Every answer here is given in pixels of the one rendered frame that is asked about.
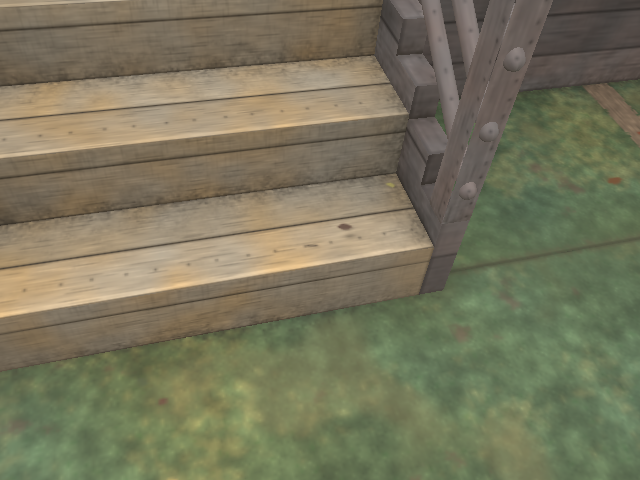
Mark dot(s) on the stairs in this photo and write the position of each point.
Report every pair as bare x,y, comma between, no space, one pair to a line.
173,168

